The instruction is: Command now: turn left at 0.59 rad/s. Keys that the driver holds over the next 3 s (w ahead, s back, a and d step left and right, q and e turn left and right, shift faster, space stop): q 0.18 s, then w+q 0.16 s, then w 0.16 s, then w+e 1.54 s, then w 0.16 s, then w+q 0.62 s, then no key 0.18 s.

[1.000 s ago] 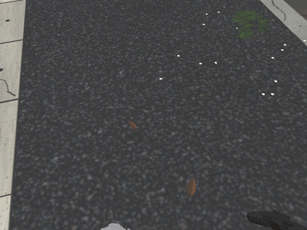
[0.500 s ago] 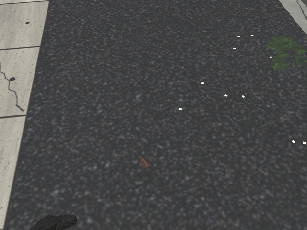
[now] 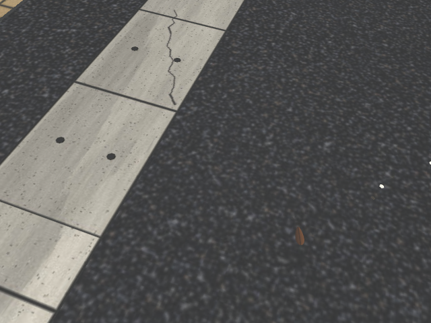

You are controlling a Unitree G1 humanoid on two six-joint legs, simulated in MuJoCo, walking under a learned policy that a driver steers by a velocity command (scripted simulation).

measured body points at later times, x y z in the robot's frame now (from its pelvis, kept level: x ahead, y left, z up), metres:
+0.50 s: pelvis +0.03 -0.01 +0.02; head +0.03 -0.03 +0.47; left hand +0.02 +0.29 -0.08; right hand +0.26 -0.22 -0.08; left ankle +0.03 +0.15 -0.64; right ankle +0.02 -0.12 -0.73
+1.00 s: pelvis +0.20 +0.11 +0.02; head +0.21 +0.12 +0.47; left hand +0.30 +0.40 -0.09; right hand +0.28 -0.16 -0.09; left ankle +0.14 +0.21 -0.73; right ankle +0.26 -0.04 -0.64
